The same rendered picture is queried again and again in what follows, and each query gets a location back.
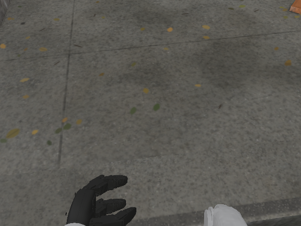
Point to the robot left hand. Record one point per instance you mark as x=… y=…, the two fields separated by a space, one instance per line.
x=89 y=212

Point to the robot right thigh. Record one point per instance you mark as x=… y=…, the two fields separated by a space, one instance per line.
x=223 y=216

